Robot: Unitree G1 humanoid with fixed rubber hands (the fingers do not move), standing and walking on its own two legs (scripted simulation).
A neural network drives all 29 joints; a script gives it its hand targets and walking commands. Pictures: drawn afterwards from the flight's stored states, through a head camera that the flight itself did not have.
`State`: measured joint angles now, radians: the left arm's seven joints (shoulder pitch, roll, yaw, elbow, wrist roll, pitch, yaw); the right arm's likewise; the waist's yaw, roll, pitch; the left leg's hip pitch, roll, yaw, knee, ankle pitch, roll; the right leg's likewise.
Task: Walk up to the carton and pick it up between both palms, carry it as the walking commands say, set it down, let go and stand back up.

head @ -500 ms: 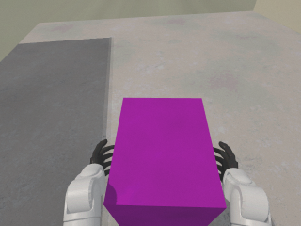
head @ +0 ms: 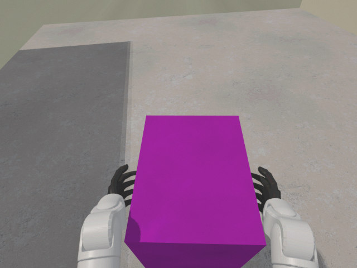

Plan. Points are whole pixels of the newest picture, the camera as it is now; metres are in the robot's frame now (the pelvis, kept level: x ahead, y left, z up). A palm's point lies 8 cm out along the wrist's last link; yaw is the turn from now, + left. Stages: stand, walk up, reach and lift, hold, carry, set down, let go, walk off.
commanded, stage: carry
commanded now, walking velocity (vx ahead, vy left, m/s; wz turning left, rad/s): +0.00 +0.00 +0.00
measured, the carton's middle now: (191, 192) +0.32 +0.00 -0.01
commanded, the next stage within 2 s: none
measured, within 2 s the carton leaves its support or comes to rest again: neither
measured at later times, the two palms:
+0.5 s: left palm (121, 198) +0.27 +0.15 +0.05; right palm (271, 202) +0.26 -0.17 +0.05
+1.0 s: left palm (121, 198) +0.26 +0.15 +0.06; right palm (273, 202) +0.26 -0.17 +0.05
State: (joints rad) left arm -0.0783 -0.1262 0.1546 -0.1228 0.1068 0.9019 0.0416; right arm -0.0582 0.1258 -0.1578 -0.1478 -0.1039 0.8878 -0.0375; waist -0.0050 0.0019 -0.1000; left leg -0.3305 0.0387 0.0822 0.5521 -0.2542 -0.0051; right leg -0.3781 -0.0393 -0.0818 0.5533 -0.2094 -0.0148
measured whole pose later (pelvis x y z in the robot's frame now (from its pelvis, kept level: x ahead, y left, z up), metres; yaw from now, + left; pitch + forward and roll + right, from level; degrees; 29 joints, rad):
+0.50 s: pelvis +0.00 -0.01 +0.00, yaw +0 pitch +2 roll +1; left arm -0.08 -0.13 0.16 -0.09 0.12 0.85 0.03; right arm -0.07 0.13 -0.16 -0.11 -0.11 0.84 -0.03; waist 0.00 0.00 -0.09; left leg -0.32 0.05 0.08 0.54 -0.25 -0.02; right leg -0.37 -0.03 -0.09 0.55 -0.21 -0.02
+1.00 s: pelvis +0.00 -0.01 +0.00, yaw +0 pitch +2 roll +1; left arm -0.06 -0.12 0.15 -0.11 0.11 0.86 0.03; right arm -0.06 0.13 -0.15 -0.13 -0.11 0.85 -0.03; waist -0.01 0.00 -0.10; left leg -0.31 0.05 0.09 0.53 -0.25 -0.02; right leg -0.37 -0.03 -0.09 0.54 -0.21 -0.02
